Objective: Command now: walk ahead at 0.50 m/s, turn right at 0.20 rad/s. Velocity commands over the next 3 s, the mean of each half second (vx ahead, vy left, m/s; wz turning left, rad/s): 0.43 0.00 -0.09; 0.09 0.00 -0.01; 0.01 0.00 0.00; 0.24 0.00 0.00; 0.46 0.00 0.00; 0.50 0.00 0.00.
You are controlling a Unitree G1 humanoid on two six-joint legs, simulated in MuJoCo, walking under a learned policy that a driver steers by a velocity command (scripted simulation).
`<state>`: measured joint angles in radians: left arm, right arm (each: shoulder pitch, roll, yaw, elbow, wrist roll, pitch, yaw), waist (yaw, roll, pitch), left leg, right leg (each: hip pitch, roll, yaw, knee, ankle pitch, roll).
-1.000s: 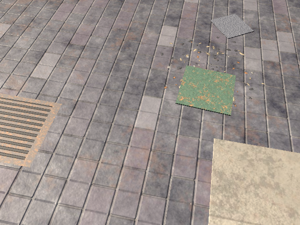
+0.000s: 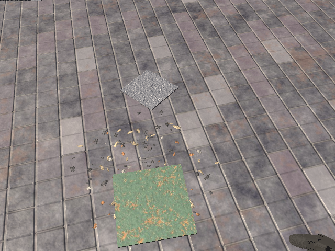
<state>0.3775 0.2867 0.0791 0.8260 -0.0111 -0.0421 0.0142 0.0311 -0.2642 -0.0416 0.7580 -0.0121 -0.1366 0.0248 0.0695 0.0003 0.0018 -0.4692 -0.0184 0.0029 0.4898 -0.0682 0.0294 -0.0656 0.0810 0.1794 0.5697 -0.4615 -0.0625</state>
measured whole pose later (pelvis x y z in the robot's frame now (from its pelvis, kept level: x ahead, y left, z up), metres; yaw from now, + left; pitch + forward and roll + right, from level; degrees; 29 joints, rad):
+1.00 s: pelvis +0.36 -0.02 +0.01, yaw -1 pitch -1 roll -1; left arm 0.18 0.22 0.03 0.93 0.01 -0.01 0.02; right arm 0.22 -0.23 -0.03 0.93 -0.01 -0.02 -0.03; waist 0.00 -0.01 0.01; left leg -0.24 0.04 -0.01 0.54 -0.29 -0.03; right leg -0.27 0.01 -0.02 0.50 -0.22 -0.01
